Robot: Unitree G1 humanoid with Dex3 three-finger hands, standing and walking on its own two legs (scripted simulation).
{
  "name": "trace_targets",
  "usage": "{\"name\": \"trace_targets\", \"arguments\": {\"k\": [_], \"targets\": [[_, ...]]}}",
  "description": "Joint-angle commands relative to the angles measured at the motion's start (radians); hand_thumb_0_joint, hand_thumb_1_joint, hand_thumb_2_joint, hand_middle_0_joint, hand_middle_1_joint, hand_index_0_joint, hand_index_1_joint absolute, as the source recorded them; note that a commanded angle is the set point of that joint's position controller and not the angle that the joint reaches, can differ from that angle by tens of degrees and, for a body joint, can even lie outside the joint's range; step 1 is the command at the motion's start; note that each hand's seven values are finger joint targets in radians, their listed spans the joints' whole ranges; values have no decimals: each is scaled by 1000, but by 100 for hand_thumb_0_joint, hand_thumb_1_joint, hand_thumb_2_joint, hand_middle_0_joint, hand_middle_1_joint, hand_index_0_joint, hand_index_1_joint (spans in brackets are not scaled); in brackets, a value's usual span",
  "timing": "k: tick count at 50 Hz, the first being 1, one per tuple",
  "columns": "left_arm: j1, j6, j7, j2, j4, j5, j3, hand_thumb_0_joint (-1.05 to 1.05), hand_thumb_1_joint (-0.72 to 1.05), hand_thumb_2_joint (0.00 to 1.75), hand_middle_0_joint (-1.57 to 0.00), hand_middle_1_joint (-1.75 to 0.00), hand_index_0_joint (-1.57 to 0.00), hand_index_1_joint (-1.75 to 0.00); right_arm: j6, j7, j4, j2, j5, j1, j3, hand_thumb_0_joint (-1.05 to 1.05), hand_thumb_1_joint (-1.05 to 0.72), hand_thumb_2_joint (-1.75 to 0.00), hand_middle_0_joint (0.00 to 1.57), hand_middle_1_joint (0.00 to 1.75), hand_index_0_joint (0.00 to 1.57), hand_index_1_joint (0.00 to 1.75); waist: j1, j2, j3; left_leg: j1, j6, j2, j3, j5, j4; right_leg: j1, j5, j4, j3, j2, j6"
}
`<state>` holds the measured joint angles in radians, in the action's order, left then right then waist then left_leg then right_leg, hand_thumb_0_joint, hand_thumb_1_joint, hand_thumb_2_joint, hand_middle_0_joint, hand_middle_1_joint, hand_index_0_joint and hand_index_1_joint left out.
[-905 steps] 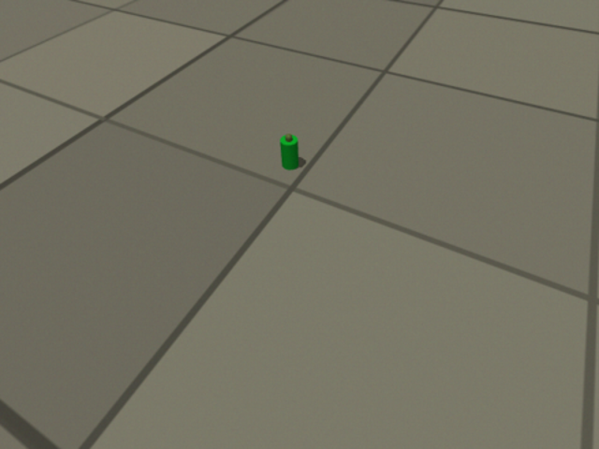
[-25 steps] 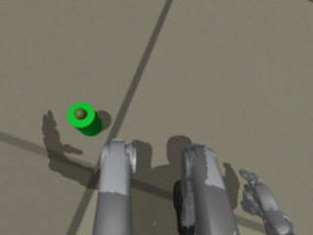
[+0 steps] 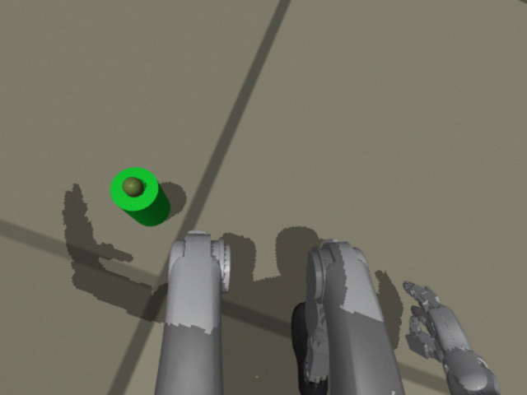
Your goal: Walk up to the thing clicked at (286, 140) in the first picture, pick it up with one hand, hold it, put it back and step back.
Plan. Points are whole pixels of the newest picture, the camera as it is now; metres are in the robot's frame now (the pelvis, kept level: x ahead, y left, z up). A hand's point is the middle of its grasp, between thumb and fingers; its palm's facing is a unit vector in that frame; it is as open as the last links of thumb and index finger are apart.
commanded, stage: go down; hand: left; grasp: from the side
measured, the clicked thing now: (142, 197) +0.42 +0.28 -0.28
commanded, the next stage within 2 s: approach in 0.24 s
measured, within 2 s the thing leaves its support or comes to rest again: neither
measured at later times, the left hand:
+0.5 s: hand out of the picture +0.29 +0.45 +0.01, palm faces +0.35 -0.93 -0.06, open 17.6 cm
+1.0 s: hand (71, 216) +0.35 +0.37 -0.20, palm faces +0.23 -0.97 +0.04, open 17.7 cm
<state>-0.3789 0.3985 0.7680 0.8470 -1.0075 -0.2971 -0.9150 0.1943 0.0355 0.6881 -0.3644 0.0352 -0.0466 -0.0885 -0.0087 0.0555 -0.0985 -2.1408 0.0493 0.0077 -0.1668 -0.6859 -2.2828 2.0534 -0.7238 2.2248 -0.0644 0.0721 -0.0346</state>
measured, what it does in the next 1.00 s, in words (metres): lowers itself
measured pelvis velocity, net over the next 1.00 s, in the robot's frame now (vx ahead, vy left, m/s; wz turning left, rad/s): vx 0.00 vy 0.01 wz -0.10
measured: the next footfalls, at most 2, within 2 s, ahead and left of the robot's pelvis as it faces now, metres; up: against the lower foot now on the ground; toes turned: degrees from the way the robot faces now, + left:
none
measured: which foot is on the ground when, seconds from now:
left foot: down 0.00-1.00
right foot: down 0.00-1.00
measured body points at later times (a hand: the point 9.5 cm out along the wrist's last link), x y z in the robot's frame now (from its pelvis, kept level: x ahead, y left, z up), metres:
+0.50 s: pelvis +0.00 +0.00 +0.00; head +0.20 +0.08 +0.40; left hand +0.27 +0.50 +0.02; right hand +0.21 -0.26 -0.10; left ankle +0.08 +0.14 -0.34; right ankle +0.09 -0.12 -0.34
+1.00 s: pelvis +0.00 +0.01 -0.08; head +0.22 +0.14 +0.28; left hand +0.33 +0.42 -0.20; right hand +0.21 -0.25 -0.14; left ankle +0.08 +0.14 -0.34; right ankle +0.09 -0.12 -0.34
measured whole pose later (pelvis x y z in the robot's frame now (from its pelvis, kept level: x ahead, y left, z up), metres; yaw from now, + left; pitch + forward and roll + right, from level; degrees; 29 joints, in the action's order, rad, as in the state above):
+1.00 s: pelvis +0.00 +0.01 -0.08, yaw -5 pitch +20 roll -11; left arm -0.47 0.83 0.73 0.84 -1.31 -0.33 -0.84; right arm 0.13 -0.02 0.65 -0.38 0.21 0.14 -0.31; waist -0.12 0.21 0.14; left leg -2.23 0.08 0.01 -0.29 -0.73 -2.60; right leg 2.14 -0.71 2.47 -0.15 0.13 -0.05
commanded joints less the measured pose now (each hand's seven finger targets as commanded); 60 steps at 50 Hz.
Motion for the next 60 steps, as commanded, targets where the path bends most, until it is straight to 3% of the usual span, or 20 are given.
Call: {"name": "trace_targets", "arguments": {"k": [1, 12, 15, 17, 21, 28, 32, 34, 39, 40, 42, 44, 45, 46, 47, 48, 49, 51, 55, 60], "targets": [[-117, 60, 2, 427, 227, -48, -82, 0, -54, 5, -5, -3, -3, -4, 39, 23, -65, -234, -9, -86, 90, 0, -91, -91, 20, 30, 20, 30, 50, -272, -591, 475, -68, -30, 91, 97, 325, -239, 120, -219, -58, 1, 81], [-96, 59, -1, 360, 214, -62, -65, 0, -51, 6, -4, -1, -2, -3, 37, 24, -66, -224, -12, -80, 89, 0, -92, -91, 20, 30, 20, 30, 41, -246, -569, 469, -69, -28, 88, 116, 324, -226, 131, -216, -59, -2, 81], [-74, 60, -2, 390, 185, -60, -81, 0, -51, 5, -5, -1, -2, -3, 34, 24, -64, -223, -12, -85, 86, 0, -92, -91, 20, 30, 20, 30, 53, -245, -565, 462, -68, -27, 89, 114, 329, -238, 121, -220, -57, -1, 81], [-115, 67, 2, 389, 233, -64, -72, 0, -48, 13, -6, -6, -1, -11, 34, 24, -67, -225, -11, -84, 89, 0, -93, -91, 20, 30, 20, 30, 49, -259, -582, 475, -68, -27, 91, 109, 328, -241, 119, -226, -54, -2, 81], [-97, 86, 11, 341, 142, -75, -65, 0, -60, 4, -8, -5, -4, -9, 39, 21, -63, -222, -5, -69, 79, 0, -91, -91, 20, 30, 20, 30, 27, -217, -518, 425, -70, -26, 88, 103, 298, -206, 114, -209, -59, -1, 80], [-186, 213, 44, 276, 9, -107, -4, 0, -60, 3, -8, -5, -5, -8, 51, 16, -62, -233, 29, -40, 42, 0, -91, -91, 20, 30, 20, 30, -36, -138, -454, 315, -76, -29, 85, 60, 194, -205, 89, -183, -68, 10, 70], [-201, 272, 40, 306, -63, -91, 0, 0, -58, 4, -8, -4, -4, -7, 42, 7, -67, -257, 56, -20, 13, 0, -90, -90, 20, 30, 20, 30, -33, -175, -460, 344, -61, -38, 69, 92, 156, -174, 110, -121, -93, 18, 75], [-185, 308, 27, 347, -81, -91, -33, 0, -60, 3, -8, -4, -4, -7, 36, 0, -67, -262, 73, -6, -5, 0, -90, -90, 20, 30, 20, 30, -13, -184, -472, 335, -58, -41, 73, 115, 119, -197, 130, -98, -96, 24, 74], [-216, 396, 12, 341, -69, -80, -1, 0, -56, 4, -8, -5, -5, -8, 9, -15, -84, -281, 114, 57, -50, 0, -90, -90, 20, 30, 20, 30, -32, -273, -466, 367, -41, -56, 54, 133, 81, -179, 148, -24, -126, 34, 73], [-222, 416, 0, 419, -45, -73, -49, 0, -58, 4, -8, -6, -5, -9, 1, -15, -84, -295, 125, 61, -55, 0, -91, -91, 20, 30, 20, 30, -23, -289, -491, 378, -41, -58, 51, 153, 63, -201, 171, -14, -130, 38, 72], [-183, 442, -3, 348, -92, -66, 6, 0, -59, 4, -9, -6, -5, -9, -15, -22, -82, -297, 140, 83, -77, 0, -91, -91, 20, 30, 20, 30, -50, -307, -468, 381, -36, -61, 43, 156, 52, -200, 177, 4, -143, 39, 71], [-181, 472, -17, 396, -79, -65, -19, 0, -61, 4, -8, -7, -5, -9, -27, -25, -85, -313, 155, 102, -90, 0, -92, -91, 20, 30, 20, 30, -44, -338, -470, 392, -33, -64, 31, 168, 37, -201, 193, 23, -152, 43, 71], [-205, 481, -19, 319, -105, -70, 41, 0, -59, 3, -8, -7, -5, -9, -32, -28, -86, -307, 160, 112, -105, 0, -92, -91, 20, 30, 20, 30, -73, -330, -450, 394, -32, -67, 22, 160, 25, -183, 187, 27, -159, 44, 69], [-195, 491, -32, 352, -127, -66, 3, 0, -59, 4, -8, -7, -5, -9, -39, -28, -86, -326, 168, 112, -104, 0, -92, -91, 20, 30, 20, 30, -86, -329, -434, 379, -30, -66, 13, 161, 17, -188, 196, 39, -171, 43, 68], [-213, 500, -35, 276, -145, -68, 80, 0, -60, 4, -8, -7, -5, -9, -44, -35, -94, -316, 170, 132, -123, 0, -92, -91, 20, 30, 20, 30, -100, -308, -408, 372, -31, -67, 5, 134, 13, -168, 172, 37, -176, 46, 67], [-183, 511, -52, 342, -162, -61, 25, 0, -61, 3, -8, -8, -6, -10, -48, -33, -94, -333, 178, 136, -123, 0, -93, -91, 20, 30, 20, 30, -95, -319, -406, 379, -29, -69, 0, 143, 6, -176, 185, 45, -185, 47, 67], [-176, 523, -66, 348, -192, -58, 31, 0, -61, 3, -8, -7, -5, -9, -56, -34, -89, -339, 186, 139, -132, 0, -92, -91, 20, 30, 20, 30, -100, -323, -398, 378, -29, -70, 1, 149, -8, -178, 193, 45, -185, 49, 66], [-226, 552, -87, 255, -209, -61, 110, 0, -61, 3, -8, -8, -6, -10, -63, -41, -108, -339, 195, 165, -159, 0, -93, -91, 20, 30, 20, 30, -147, -317, -351, 358, -26, -73, -18, 136, -18, -162, 194, 63, -204, 49, 65], [-236, 609, -161, 253, -269, -47, 131, 0, -61, 0, -8, -8, -7, -8, -82, -51, -114, -350, 223, 182, -201, 0, -93, -91, 20, 30, 20, 30, -180, -305, -321, 346, -24, -72, -41, 164, -57, -191, 231, 73, -223, 54, 58], [-217, 679, -301, 255, -297, 0, 143, 0, -61, 2, -7, -10, -8, -10, -109, -76, -122, -357, 255, 196, -235, 0, -93, -90, 20, 30, 20, 30, -170, -325, -265, 327, -18, -69, -55, 133, -64, -198, 220, 80, -248, 60, 56]]}}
